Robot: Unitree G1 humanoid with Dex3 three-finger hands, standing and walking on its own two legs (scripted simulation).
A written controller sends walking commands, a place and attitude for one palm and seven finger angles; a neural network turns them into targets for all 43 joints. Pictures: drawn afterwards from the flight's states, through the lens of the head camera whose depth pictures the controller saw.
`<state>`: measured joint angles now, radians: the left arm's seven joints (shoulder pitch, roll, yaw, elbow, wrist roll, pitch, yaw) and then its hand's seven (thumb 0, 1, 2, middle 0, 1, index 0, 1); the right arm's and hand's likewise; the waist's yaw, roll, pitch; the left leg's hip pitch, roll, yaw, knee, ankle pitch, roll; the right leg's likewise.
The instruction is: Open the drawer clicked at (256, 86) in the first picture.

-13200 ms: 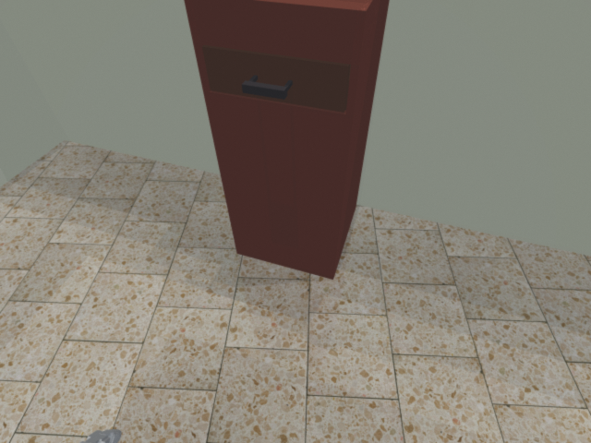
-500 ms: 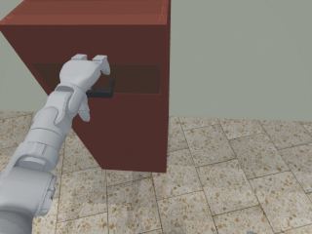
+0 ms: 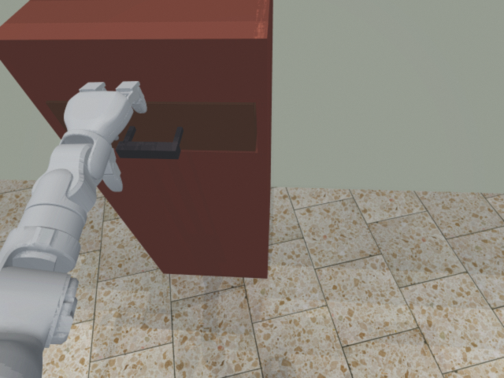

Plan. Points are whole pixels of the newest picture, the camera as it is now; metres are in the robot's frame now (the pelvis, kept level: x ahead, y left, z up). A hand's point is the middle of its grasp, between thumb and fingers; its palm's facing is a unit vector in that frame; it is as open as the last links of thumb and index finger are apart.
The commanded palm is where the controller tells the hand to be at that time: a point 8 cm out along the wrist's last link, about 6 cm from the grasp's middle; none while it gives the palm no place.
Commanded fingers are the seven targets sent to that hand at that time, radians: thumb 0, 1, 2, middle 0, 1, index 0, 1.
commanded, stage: move the hooked fingers above the handle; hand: left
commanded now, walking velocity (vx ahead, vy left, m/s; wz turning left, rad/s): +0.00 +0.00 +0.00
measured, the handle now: (151, 141) +0.52 +0.21 +0.06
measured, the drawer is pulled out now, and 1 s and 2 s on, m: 0.00 0.00 0.00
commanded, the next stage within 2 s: lower the fingers behind the handle in 1.06 s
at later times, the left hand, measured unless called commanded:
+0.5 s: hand (109, 144) +0.45 +0.24 +0.13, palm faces -0.04 +0.02 -1.00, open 13.8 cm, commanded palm +0.43 +0.23 +0.18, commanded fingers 0.00 -0.50 0.30 -0.30 -1.20 -0.30 -1.20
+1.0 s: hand (132, 149) +0.45 +0.21 +0.11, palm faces -0.08 -0.01 -1.00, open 13.8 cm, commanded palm +0.44 +0.22 +0.18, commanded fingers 0.00 -0.50 0.30 -0.30 -1.20 -0.30 -1.20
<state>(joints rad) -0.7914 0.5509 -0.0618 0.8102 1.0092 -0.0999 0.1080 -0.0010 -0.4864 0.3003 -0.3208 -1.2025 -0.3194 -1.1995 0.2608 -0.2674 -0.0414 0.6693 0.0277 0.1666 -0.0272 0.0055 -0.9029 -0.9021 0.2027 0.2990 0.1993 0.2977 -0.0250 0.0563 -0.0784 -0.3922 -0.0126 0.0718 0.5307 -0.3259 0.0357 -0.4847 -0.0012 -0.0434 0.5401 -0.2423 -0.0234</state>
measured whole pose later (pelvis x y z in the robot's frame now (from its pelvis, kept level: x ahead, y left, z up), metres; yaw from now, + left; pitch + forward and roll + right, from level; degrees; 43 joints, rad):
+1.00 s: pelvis +0.00 +0.00 +0.00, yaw +1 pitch +10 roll +0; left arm -0.76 0.52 -0.14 0.73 0.95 -0.13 -0.02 0.00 -0.49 0.30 -0.32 -1.20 -0.32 -1.20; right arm 0.31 -0.27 -0.04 0.66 0.03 0.19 -0.04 0.01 -0.90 -0.90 0.20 0.30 0.20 0.30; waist -0.02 0.06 -0.08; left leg -0.37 -0.02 0.06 0.52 -0.33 0.04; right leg -0.45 -0.01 -0.05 0.52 -0.24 -0.02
